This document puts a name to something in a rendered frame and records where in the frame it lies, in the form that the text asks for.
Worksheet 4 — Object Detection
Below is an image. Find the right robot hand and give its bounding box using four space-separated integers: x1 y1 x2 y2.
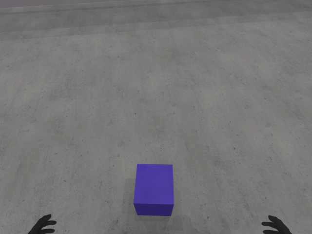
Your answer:
261 215 292 234

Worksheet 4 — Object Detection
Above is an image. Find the left robot hand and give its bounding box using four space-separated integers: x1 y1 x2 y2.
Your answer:
28 214 57 234

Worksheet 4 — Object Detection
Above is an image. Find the carton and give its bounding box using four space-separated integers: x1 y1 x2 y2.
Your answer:
134 164 174 216

